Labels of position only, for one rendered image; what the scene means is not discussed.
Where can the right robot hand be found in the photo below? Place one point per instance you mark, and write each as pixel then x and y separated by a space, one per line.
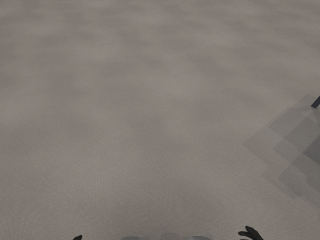
pixel 252 233

